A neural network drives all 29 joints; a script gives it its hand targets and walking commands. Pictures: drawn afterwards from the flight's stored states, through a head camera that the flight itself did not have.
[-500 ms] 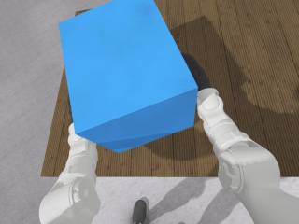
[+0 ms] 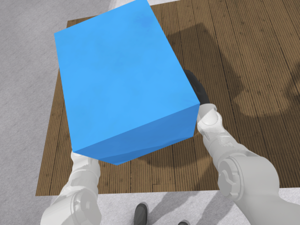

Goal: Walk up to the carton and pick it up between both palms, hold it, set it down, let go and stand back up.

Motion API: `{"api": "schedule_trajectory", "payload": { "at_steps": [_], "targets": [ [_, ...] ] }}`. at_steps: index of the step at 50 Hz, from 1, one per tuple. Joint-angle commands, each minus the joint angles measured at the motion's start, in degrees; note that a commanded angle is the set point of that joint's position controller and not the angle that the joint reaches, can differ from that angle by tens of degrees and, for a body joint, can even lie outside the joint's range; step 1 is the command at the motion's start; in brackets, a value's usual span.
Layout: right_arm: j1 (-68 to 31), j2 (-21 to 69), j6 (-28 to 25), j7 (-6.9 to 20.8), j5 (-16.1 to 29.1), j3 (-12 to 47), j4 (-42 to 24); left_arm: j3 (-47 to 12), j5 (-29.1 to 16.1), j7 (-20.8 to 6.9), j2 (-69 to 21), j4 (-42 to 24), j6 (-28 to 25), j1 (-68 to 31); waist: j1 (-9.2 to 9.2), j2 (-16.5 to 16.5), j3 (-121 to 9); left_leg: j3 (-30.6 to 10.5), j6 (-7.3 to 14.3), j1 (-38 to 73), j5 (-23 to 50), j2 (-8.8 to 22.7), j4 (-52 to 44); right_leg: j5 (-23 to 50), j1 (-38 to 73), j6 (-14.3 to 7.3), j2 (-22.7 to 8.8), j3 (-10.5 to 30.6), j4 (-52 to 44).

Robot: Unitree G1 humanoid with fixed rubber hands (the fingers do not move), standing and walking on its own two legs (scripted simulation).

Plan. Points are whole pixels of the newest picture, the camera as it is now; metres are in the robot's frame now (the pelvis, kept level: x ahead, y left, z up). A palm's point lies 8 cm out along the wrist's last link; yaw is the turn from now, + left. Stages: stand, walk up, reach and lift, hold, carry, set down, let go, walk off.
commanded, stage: reach and lift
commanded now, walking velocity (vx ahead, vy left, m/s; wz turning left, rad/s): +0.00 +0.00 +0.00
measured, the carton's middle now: (129, 89) +0.48 +0.09 +0.00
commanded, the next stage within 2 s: none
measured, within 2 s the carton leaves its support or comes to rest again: leaves its support in 1.10 s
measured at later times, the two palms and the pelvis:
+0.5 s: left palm (82, 132) +0.37 +0.23 -0.04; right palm (199, 99) +0.46 -0.09 -0.04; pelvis +0.00 +0.01 +0.00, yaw -1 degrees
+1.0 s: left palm (80, 136) +0.35 +0.23 -0.03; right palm (199, 106) +0.44 -0.09 -0.04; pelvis -0.01 +0.03 +0.01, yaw -3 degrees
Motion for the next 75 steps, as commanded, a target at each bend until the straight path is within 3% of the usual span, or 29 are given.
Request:
{"api": "schedule_trajectory", "payload": {
  "at_steps": [1, 3, 5, 6, 7, 8, 10, 14, 15, 16, 17, 19, 21, 24, 26, 27, 28, 31, 33, 36, 37, 38, 39, 42, 46, 47, 50, 63, 75],
  "targets": [
    [-13.35, 30.43, -1.38, 4.35, -5.91, 16.57, -3.68, -12.63, 10.43, -8.37, -17.75, 8.75, -0.5, -21.87, -2.99, -21.62, -30.96, 7.53, 7.87, -6.6, -1.6, -0.62, -5.52, 81.87, 61.93, 12.62, -12.94, 1.92, 8.5],
    [-6.22, 29.14, -3.14, 4.72, -9.15, 15.61, 2.33, -23.57, 5.57, -7.56, -28.26, -0.77, 0.38, -12.11, -9.79, -13.14, -23.6, 1.14, 6.87, 5.85, 14.64, 1.53, -3.42, 78.43, 41.52, 13.21, -10.61, -1.94, 11.36],
    [-11.55, 35.01, -3.1, 4.77, -10.42, 15.5, 4.06, -25.49, 0.47, -8.02, -30.7, -0.87, 1.58, -20.96, -7.51, -0.31, -24.93, -3.23, 5.11, 53.13, 40.92, 2.95, 14.41, 31.13, -18.39, 12.49, -6.76, -5.56, 7.93],
    [-13.39, 34.86, -1.6, 6.99, -9.03, 14.35, 7.08, -25.76, -0.88, -7.85, -31.17, 0.94, 2.95, -21.8, -1.94, 1.4, -31.89, -1.73, 5.1, 66.54, 50.52, 6.44, 18.1, 6.06, -33.09, 3.19, -6.15, -2.15, -6.61],
    [-10.13, 29.38, -1.2, 8.74, -3.63, 10.8, 9.05, -24.52, 2.04, -7.16, -26.8, 1.62, 2.37, -20.05, -0.23, -6.8, -41.2, 5.93, 2.4, 47.41, 40.76, 5.57, 17.52, 23.9, -0.57, -6.53, -5.19, 3.78, -17.98],
    [-12.81, 25.93, -1.46, 7.82, -1.72, 11.24, 5.4, -21.87, 5.68, -6.52, -22.32, 3.32, 0.82, -24.65, -4.11, -13.47, -41.05, 6.16, 3.69, 26.91, 26.66, 0.6, 15.12, 50.59, 30.18, 2.04, -4.41, 0.22, -5.21],
    [-12.37, 30.39, -2.48, 5.0, -4.36, 18.02, -2.4, -12.1, 11.12, -8.25, -18.94, 6.4, -0.85, -18.13, -1.56, -21.07, -32.3, 8.54, 7.35, -3.39, 0.41, -1.12, -3.69, 77.73, 63.01, 12.27, -12.32, 1.92, 6.82],
    [-12.29, 32.41, -5.3, 4.41, -7.64, 19.92, 5.71, -26.2, 0.85, -8.14, -29.9, -0.9, 1.54, -19.24, -7.96, -6.72, -23.41, -1.4, 5.97, 34.71, 31.36, 1.98, 8.9, 54.99, 5.73, 13.28, -8.96, -4.5, 10.26],
    [-11.16, 30.5, -4.42, 6.1, -9.47, 15.22, 13.33, -32.19, -2.31, -7.07, -35.89, -5.2, 3.89, -19.76, -9.43, 3.1, -21.42, -6.19, 4.78, 68.42, 56.54, 6.33, 16.83, 19.28, -36.51, 11.14, -5.5, -8.42, 6.45],
    [-8.88, 30.19, -2.82, 9.04, -6.15, 12.46, 16.98, -32.72, -2.64, -6.25, -33.57, -3.71, 4.92, -18.29, -1.91, 0.96, -32.92, -0.04, 3.34, 66.37, 61.14, 10.46, 19.17, 2.75, -32.24, -7.09, -5.06, 0.75, -16.87],
    [-8.96, 26.21, -2.79, 9.64, -0.99, 11.72, 13.14, -28.64, 1.66, -5.85, -28.05, 1.01, 4.07, -17.32, -0.88, -8.22, -45.19, 7.32, 1.52, 45.85, 49.85, 4.89, 20.34, 28.26, 5.0, -10.37, -2.1, 3.31, -19.43],
    [-10.89, 29.32, -3.25, 5.78, -1.0, 18.6, 0.14, -17.07, 9.05, -6.76, -20.02, 4.73, 0.73, -16.64, -1.71, -21.06, -36.71, 9.39, 6.24, 0.47, 5.88, -2.42, 1.43, 74.32, 60.05, 9.43, -8.52, 1.06, 5.05],
    [-12.75, 27.82, -5.29, 3.71, -1.83, 20.65, -4.53, -19.85, 7.85, -7.73, -24.6, 4.39, 0.43, -12.68, -4.85, -17.89, -31.85, 7.24, 5.36, -1.64, -0.36, -1.38, -7.92, 76.96, 63.49, 13.65, -13.3, 1.54, 3.95],
    [-11.02, 32.86, -6.27, 3.67, -5.11, 22.4, -0.42, -26.63, 2.98, -8.14, -29.72, -1.34, 1.34, -16.15, -7.24, -9.31, -25.88, 2.03, 6.37, 13.0, 16.99, -0.13, 1.95, 71.02, 31.54, 13.75, -10.59, -2.01, 9.3],
    [-14.44, 30.85, -5.15, 5.13, -5.3, 20.09, 7.16, -30.97, -0.81, -7.82, -35.54, -3.23, 4.38, -21.1, -8.05, -1.0, -27.3, -3.29, 5.13, 54.39, 43.78, 4.23, 14.74, 35.86, -14.33, 11.77, -7.32, -6.47, 7.22],
    [-12.96, 31.68, -3.04, 6.9, -4.84, 19.05, 9.86, -29.29, -0.95, -6.94, -34.24, -3.51, 5.33, -20.25, -2.25, -1.3, -28.65, -2.3, 5.44, 64.85, 55.35, 6.86, 18.99, 14.74, -25.72, 4.59, -5.82, -4.33, -4.86],
    [-11.93, 26.91, -2.37, 8.86, -1.45, 13.55, 13.89, -27.77, 2.15, -6.08, -30.54, -1.63, 5.49, -18.3, 0.98, -3.87, -40.6, 4.48, 3.05, 51.63, 48.88, 6.54, 19.62, 21.63, -4.85, -5.21, -4.76, 1.93, -16.0],
    [-14.08, 27.36, -3.73, 6.19, 1.21, 22.22, -1.34, -21.37, 7.86, -6.34, -23.29, -1.15, 2.18, -15.46, -1.5, -17.35, -40.1, 8.77, 4.88, 6.91, 9.88, -2.43, 1.61, 70.64, 57.11, 9.21, -6.97, 0.05, 4.52],
    [-12.37, 31.38, -6.02, 4.57, -0.38, 26.35, -3.11, -30.49, 1.81, -6.87, -33.4, -4.27, 2.61, -12.45, -6.17, -11.73, -31.66, 3.16, 5.64, 11.96, 14.63, 0.26, -0.19, 71.55, 43.54, 12.76, -8.84, -1.81, 7.76],
    [-13.99, 30.91, -3.82, 6.34, -3.31, 23.55, 3.64, -35.8, -2.93, -6.18, -35.82, -6.38, 5.47, -16.52, -5.11, -0.27, -32.44, -3.9, 4.71, 59.43, 53.83, 4.96, 17.91, 29.5, -16.13, 8.42, -4.56, -6.35, 2.45],
    [-11.64, 26.33, -2.44, 8.35, -2.84, 17.73, 8.7, -37.29, -3.46, -5.08, -35.17, -6.09, 6.93, -14.78, -3.1, 0.51, -38.62, -1.6, 4.08, 63.7, 61.18, 7.88, 20.84, 11.9, -20.36, 0.09, -3.26, -3.28, -10.25],
    [-10.36, 25.03, -2.43, 8.9, 0.93, 17.17, 7.81, -36.71, -1.45, -4.87, -33.27, -5.34, 6.04, -16.26, -2.93, -5.05, -47.33, 4.09, 2.32, 51.33, 54.17, 5.62, 21.29, 27.41, 2.57, -6.07, -1.06, -0.94, -15.05],
    [-10.7, 27.98, -2.47, 8.18, 4.61, 23.22, 0.34, -34.87, 0.53, -4.7, -30.9, -7.2, 4.66, -18.6, -3.73, -12.01, -48.73, 6.23, 1.96, 34.13, 41.95, 0.71, 19.28, 54.13, 31.06, -0.23, -0.86, -1.52, -5.8],
    [-15.81, 32.25, -3.29, 5.61, 1.94, 29.74, -8.54, -35.81, -0.55, -5.57, -34.39, -10.36, 5.37, -18.18, -5.64, -13.64, -39.67, 3.45, 5.42, 16.84, 22.29, -0.74, 5.49, 69.05, 43.53, 9.6, -5.21, -2.41, 7.58],
    [-10.3, 31.03, -0.63, 7.0, 2.6, 27.82, -6.56, -45.85, -5.33, -4.26, -38.62, -15.13, 7.47, -16.34, -7.37, -3.05, -44.45, -1.56, 3.21, 58.76, 57.52, 3.85, 19.7, 29.2, -0.37, 4.15, -0.38, -4.56, -4.68],
    [-11.8, 29.83, 0.51, 8.03, 5.67, 26.15, -6.28, -42.48, -2.65, -3.81, -35.3, -14.42, 7.33, -18.83, -4.56, -6.7, -51.25, 2.42, 2.34, 51.5, 50.72, 2.54, 20.07, 30.01, 13.89, 0.39, 0.76, -1.71, -8.85],
    [-13.97, 32.4, 0.73, 6.92, 10.81, 34.44, -19.1, -42.11, -0.79, -4.01, -36.03, -24.12, 7.68, -14.75, -4.11, -12.01, -51.56, 4.51, 0.85, 33.49, 35.83, -2.21, 13.61, 63.66, 46.48, 6.3, -0.28, -1.72, 3.01],
    [-22.03, 33.91, 8.12, 7.42, 16.02, 32.72, -30.67, -45.8, -2.26, -3.87, -37.85, -27.64, 13.22, -23.99, -4.16, -12.29, -47.46, 3.09, 0.13, 34.52, 28.11, -2.32, 11.17, 55.15, 50.88, 5.58, 0.13, 0.93, 0.4],
    [-25.17, 32.49, 17.11, 9.57, 13.83, 15.51, -14.5, -28.4, 7.25, -7.08, -28.02, -14.37, 18.33, -37.95, -2.6, -11.24, -18.01, 5.62, 3.06, 25.49, 5.03, -1.14, 1.6, 29.68, 55.1, 5.25, -4.06, 4.0, -5.48]
  ]
}}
